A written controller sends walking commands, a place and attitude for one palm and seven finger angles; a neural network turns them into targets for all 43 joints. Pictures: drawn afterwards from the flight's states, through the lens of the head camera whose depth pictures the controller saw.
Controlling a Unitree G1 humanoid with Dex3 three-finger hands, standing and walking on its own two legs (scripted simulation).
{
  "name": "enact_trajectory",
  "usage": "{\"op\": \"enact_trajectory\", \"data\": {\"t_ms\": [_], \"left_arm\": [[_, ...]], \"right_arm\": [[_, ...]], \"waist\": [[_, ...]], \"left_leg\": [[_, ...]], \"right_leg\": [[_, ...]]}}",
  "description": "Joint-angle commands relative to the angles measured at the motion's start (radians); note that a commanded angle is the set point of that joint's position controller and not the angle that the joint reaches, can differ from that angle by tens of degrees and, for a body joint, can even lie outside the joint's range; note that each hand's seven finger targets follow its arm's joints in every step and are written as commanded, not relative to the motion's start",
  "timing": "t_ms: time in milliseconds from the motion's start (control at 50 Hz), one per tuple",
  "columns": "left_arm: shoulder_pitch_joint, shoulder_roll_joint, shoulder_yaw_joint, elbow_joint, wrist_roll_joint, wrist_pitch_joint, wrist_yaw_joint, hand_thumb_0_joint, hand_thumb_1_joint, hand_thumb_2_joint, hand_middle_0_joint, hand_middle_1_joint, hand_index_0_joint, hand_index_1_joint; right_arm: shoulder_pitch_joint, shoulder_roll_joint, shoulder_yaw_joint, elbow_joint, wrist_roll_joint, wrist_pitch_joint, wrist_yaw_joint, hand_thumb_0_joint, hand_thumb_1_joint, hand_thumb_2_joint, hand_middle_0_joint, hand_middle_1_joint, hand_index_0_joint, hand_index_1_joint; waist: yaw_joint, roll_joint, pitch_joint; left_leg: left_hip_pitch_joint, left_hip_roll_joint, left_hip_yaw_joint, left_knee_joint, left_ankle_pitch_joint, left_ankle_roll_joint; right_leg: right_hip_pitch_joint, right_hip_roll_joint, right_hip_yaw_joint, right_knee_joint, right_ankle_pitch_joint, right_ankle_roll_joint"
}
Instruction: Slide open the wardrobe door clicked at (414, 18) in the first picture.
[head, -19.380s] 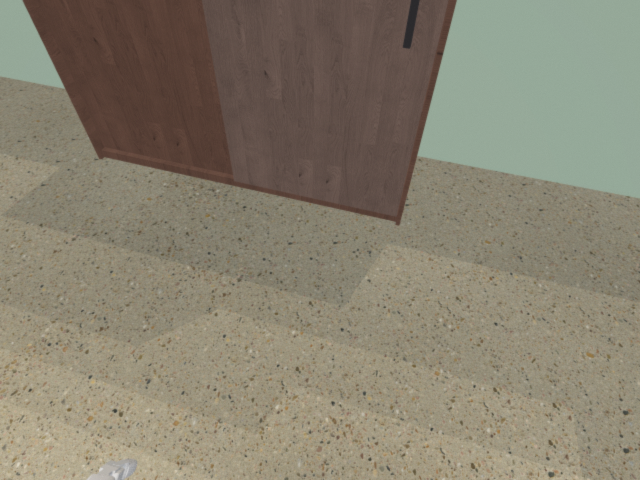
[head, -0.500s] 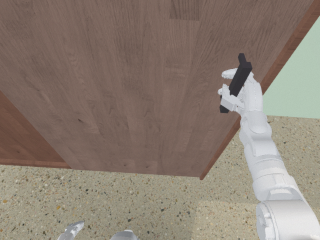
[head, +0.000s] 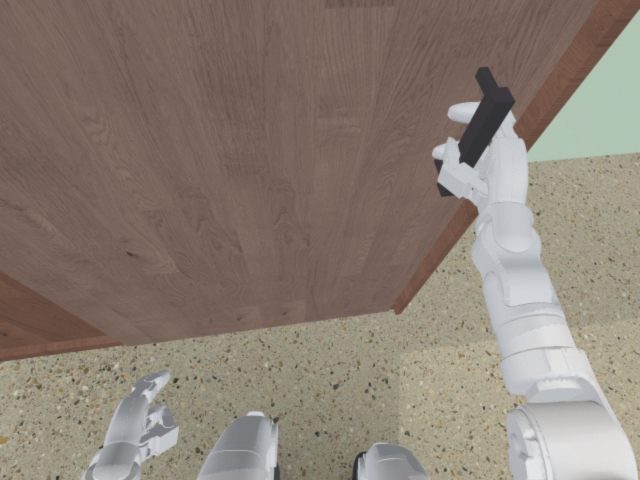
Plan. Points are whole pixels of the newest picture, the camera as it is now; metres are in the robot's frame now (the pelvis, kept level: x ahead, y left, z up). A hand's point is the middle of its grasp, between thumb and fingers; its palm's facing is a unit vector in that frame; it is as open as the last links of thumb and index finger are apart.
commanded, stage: step sideways, sliding the door along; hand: right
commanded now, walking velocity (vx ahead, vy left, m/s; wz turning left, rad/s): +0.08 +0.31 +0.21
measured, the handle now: (464, 137) +0.48 -0.18 +0.10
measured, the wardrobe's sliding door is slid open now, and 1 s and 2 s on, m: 0.03 0.31 0.44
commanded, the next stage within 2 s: stop walking and hold the door there in 1.66 s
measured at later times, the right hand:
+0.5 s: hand (359, 170) +0.43 -0.05 +0.10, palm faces +0.33 +0.94 -0.08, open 6.2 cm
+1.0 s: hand (199, 184) +0.41 +0.13 +0.10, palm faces +0.30 +0.95 -0.04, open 6.0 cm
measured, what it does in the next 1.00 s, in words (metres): steps to the left: left foot, then right foot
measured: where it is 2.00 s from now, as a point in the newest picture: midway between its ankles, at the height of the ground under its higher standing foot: outside the picture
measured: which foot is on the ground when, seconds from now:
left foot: up 0.00-0.18, down 0.20-0.42, up 0.44-0.70, down 0.72-0.96, up 0.98-1.00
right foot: down 0.00-0.24, up 0.26-0.40, down 0.42-0.74, up 0.76-0.94, down 0.96-1.00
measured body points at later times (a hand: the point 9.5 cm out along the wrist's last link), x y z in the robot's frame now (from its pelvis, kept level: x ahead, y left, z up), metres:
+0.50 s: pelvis +0.07 +0.15 +0.00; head +0.17 +0.15 +0.44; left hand +0.27 +0.37 -0.11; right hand +0.41 -0.10 +0.11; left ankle +0.08 +0.26 -0.67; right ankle +0.06 -0.02 -0.73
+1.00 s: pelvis +0.07 +0.29 +0.00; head +0.17 +0.30 +0.44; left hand +0.27 +0.53 -0.10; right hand +0.39 +0.08 +0.11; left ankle +0.10 +0.39 -0.70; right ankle +0.08 +0.14 -0.73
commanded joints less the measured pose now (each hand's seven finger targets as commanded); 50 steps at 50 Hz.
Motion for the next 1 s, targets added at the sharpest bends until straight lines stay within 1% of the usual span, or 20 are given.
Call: {"op": "enact_trajectory", "data": {"t_ms": [0, 100, 160, 220, 240, 280, 340, 360, 380, 400, 500, 620, 700, 740, 760, 800, 880, 900, 940, 980], "left_arm": [[-0.004, 0.095, 0.034, -0.15, 0.0, -0.037, -0.015, 0.0, 0.9, 0.9, -0.2, -0.3, -0.2, -0.3], [-0.022, 0.089, 0.027, -0.185, -0.001, -0.064, -0.019, 0.0, 0.9, 0.9, -0.2, -0.3, -0.2, -0.3], [-0.013, 0.065, 0.018, -0.19, -0.018, -0.082, -0.031, 0.0, 0.9, 0.9, -0.2, -0.3, -0.2, -0.3], [-0.052, 0.012, 0.0, -0.194, -0.019, -0.09, -0.005, 0.0, 0.9, 0.9, -0.2, -0.3, -0.2, -0.3], [-0.043, 0.011, 0.005, -0.195, -0.018, -0.1, 0.002, 0.0, 0.9, 0.9, -0.2, -0.3, -0.2, -0.3], [-0.053, -0.023, -0.027, -0.175, -0.006, -0.13, 0.006, 0.0, 0.9, 0.9, -0.2, -0.3, -0.2, -0.3], [-0.05, -0.006, -0.025, -0.158, -0.011, -0.119, 0.007, 0.0, 0.9, 0.9, -0.2, -0.3, -0.2, -0.3], [-0.043, 0.015, -0.001, -0.173, -0.012, -0.11, 0.007, 0.0, 0.9, 0.9, -0.2, -0.3, -0.2, -0.3], [-0.053, 0.066, 0.034, -0.187, -0.005, -0.108, -0.005, 0.0, 0.9, 0.9, -0.2, -0.3, -0.2, -0.3], [-0.043, 0.074, 0.029, -0.206, -0.01, -0.101, -0.028, 0.0, 0.9, 0.9, -0.2, -0.3, -0.2, -0.3], [-0.075, 0.06, 0.019, -0.202, 0.022, -0.143, -0.034, 0.0, 0.9, 0.9, -0.2, -0.3, -0.2, -0.3], [-0.061, 0.073, 0.023, -0.214, 0.011, -0.167, -0.042, 0.0, 0.9, 0.9, -0.2, -0.3, -0.2, -0.3], [-0.051, 0.039, 0.012, -0.205, -0.021, -0.152, -0.047, 0.0, 0.9, 0.9, -0.2, -0.3, -0.2, -0.3], [-0.086, -0.001, -0.002, -0.217, -0.005, -0.146, -0.027, 0.0, 0.9, 0.9, -0.2, -0.3, -0.2, -0.3], [-0.066, 0.019, 0.019, -0.204, 0.0, -0.141, -0.025, 0.0, 0.9, 0.9, -0.2, -0.3, -0.2, -0.3], [-0.12, -0.024, -0.027, -0.189, -0.007, -0.161, -0.02, 0.0, 0.9, 0.9, -0.2, -0.3, -0.2, -0.3], [-0.075, -0.012, -0.015, -0.184, -0.017, -0.124, -0.017, 0.0, 0.9, 0.9, -0.2, -0.3, -0.2, -0.3], [-0.076, 0.004, -0.001, -0.191, -0.02, -0.111, -0.014, 0.0, 0.9, 0.9, -0.2, -0.3, -0.2, -0.3], [-0.085, 0.075, 0.032, -0.233, -0.005, -0.114, -0.03, 0.0, 0.9, 0.9, -0.2, -0.3, -0.2, -0.3], [-0.062, 0.105, 0.039, -0.232, 0.003, -0.118, -0.043, 0.0, 0.9, 0.9, -0.2, -0.3, -0.2, -0.3]], "right_arm": [[-0.48, 0.166, 0.226, -0.468, -0.064, -0.117, 0.094, 0.0, -0.9, -0.9, 0.45, 1.4, 0.45, 1.4], [-0.353, 0.115, 0.201, -0.539, -0.077, -0.115, 0.085, 0.0, -0.9, -0.9, 0.45, 1.4, 0.45, 1.4], [-0.264, 0.057, 0.15, -0.608, -0.088, -0.139, 0.07, 0.0, -0.9, -0.9, 0.45, 1.4, 0.45, 1.4], [-0.076, -0.083, 0.043, -0.563, -0.115, -0.121, 0.045, 0.0, -0.9, -0.9, 0.45, 1.4, 0.45, 1.4], [-0.017, -0.075, 0.037, -0.591, -0.105, -0.121, 0.045, 0.0, -0.9, -0.9, 0.45, 1.4, 0.45, 1.4], [-0.04, -0.01, 0.072, -0.718, -0.102, -0.149, 0.043, 0.0, -0.9, -0.9, 0.45, 1.4, 0.45, 1.4], [-0.025, -0.009, 0.07, -0.828, -0.091, -0.195, 0.015, 0.0, -0.9, -0.9, 0.45, 1.4, 0.45, 1.4], [-0.032, -0.015, 0.078, -0.892, -0.078, -0.202, 0.015, 0.0, -0.9, -0.9, 0.45, 1.4, 0.45, 1.4], [-0.001, 0.029, 0.106, -0.923, -0.066, -0.194, 0.025, 0.0, -0.9, -0.9, 0.45, 1.4, 0.45, 1.4], [0.03, 0.086, 0.149, -0.893, -0.086, -0.189, 0.039, 0.0, -0.9, -0.9, 0.45, 1.4, 0.45, 1.4], [-0.014, 0.08, 0.141, -0.953, -0.119, -0.162, 0.016, 0.0, -0.9, -0.9, 0.45, 1.4, 0.45, 1.4], [0.081, 0.086, 0.15, -0.884, -0.117, -0.157, 0.016, 0.0, -0.9, -0.9, 0.45, 1.4, 0.45, 1.4], [0.092, -0.021, 0.078, -0.92, -0.133, -0.178, 0.021, 0.0, -0.9, -0.9, 0.45, 1.4, 0.45, 1.4], [0.195, -0.133, -0.013, -0.929, -0.141, -0.174, -0.001, 0.0, -0.9, -0.9, 0.45, 1.4, 0.45, 1.4], [0.241, -0.108, -0.01, -0.924, -0.109, -0.167, 0.0, 0.0, -0.9, -0.9, 0.45, 1.4, 0.45, 1.4], [0.219, -0.054, 0.016, -1.029, -0.101, -0.191, -0.008, 0.0, -0.9, -0.9, 0.45, 1.4, 0.45, 1.4], [0.29, -0.011, 0.048, -1.051, -0.09, -0.205, -0.033, 0.0, -0.9, -0.9, 0.45, 1.4, 0.45, 1.4], [0.275, -0.003, 0.082, -1.067, -0.083, -0.207, -0.027, 0.0, -0.9, -0.9, 0.45, 1.4, 0.45, 1.4], [0.269, 0.12, 0.19, -1.107, -0.081, -0.2, 0.008, 0.0, -0.9, -0.9, 0.45, 1.4, 0.45, 1.4], [0.241, 0.169, 0.233, -1.055, -0.111, -0.152, 0.002, 0.0, -0.9, -0.9, 0.45, 1.4, 0.45, 1.4]], "waist": [[0.145, -0.064, -0.595], [0.149, -0.278, -0.536], [0.132, -0.231, -0.557], [0.094, 0.275, -0.59], [0.075, 0.388, -0.591], [0.082, 0.273, -0.535], [0.125, 0.15, -0.603], [0.134, 0.141, -0.646], [0.108, -0.031, -0.682], [0.092, -0.09, -0.704], [0.106, -0.308, -0.497], [0.119, -0.307, -0.5], [0.117, -0.057, -0.514], [0.081, 0.331, -0.538], [0.07, 0.45, -0.574], [0.074, 0.234, -0.54], [0.109, 0.266, -0.612], [0.128, 0.222, -0.616], [0.093, -0.121, -0.662], [0.119, -0.114, -0.575]], "left_leg": [[-0.08, 0.068, -0.015, -0.092, 0.072, -0.014], [0.062, 0.018, 0.102, -0.324, 0.185, -0.025], [0.26, 0.015, 0.115, -0.581, 0.484, -0.016], [0.633, 0.336, -0.243, -0.515, 1.736, 0.143], [0.641, 0.37, -0.257, -0.486, 1.719, 0.153], [0.637, 0.352, -0.232, -0.479, 1.595, 0.157], [0.591, 0.259, -0.097, -0.35, 1.358, 0.085], [0.387, 0.21, -0.049, -0.286, 1.079, 0.02], [0.071, 0.098, 0.016, -0.135, 0.378, -0.047], [-0.044, 0.083, -0.045, 0.012, -0.11, -0.047], [-0.103, 0.097, -0.021, 0.044, -0.012, -0.042], [0.114, 0.059, 0.086, -0.3, 0.148, -0.032], [0.391, 0.083, 0.088, -0.691, 0.906, -0.034], [0.551, 0.361, -0.277, -0.568, 1.724, 0.117], [0.532, 0.385, -0.292, -0.538, 1.684, 0.116], [0.637, 0.391, -0.263, -0.511, 1.547, 0.162], [0.645, 0.296, -0.123, -0.39, 1.434, 0.098], [0.482, 0.256, -0.076, -0.346, 1.208, 0.06], [-0.015, 0.084, -0.03, 0.014, -0.048, -0.051], [-0.145, 0.053, -0.122, 0.354, -0.091, -0.037]], "right_leg": [[0.538, -0.332, 0.14, -0.048, 0.911, -0.196], [0.493, -0.258, -0.009, -0.009, 1.051, -0.104], [0.421, -0.202, -0.047, 0.158, 1.005, -0.114], [-0.127, 0.066, -0.035, 0.512, -0.283, -0.047], [-0.177, 0.048, 0.025, 0.555, -0.41, -0.008], [-0.221, 0.02, 0.057, 0.365, -0.384, -0.016], [0.036, -0.02, -0.02, -0.125, 0.15, -0.005], [0.304, -0.12, 0.041, -0.167, 0.617, -0.051], [0.58, -0.367, 0.261, -0.124, 1.25, -0.18], [0.653, -0.476, 0.286, -0.083, 1.465, -0.26], [0.536, -0.383, 0.01, -0.121, 1.143, -0.206], [0.464, -0.321, -0.105, -0.042, 1.052, -0.128], [0.314, -0.156, -0.115, 0.258, 0.607, -0.13], [-0.089, 0.042, -0.041, 0.524, -0.345, 0.002], [-0.099, 0.052, 0.058, 0.64, -0.412, -0.011], [-0.191, 0.016, 0.111, 0.455, -0.385, -0.024], [0.055, -0.008, 0.009, -0.103, 0.083, -0.018], [0.259, -0.069, 0.022, -0.182, 0.399, -0.039], [0.58, -0.5, 0.354, -0.169, 1.346, -0.279], [0.533, -0.503, 0.171, -0.15, 1.219, -0.298]]}}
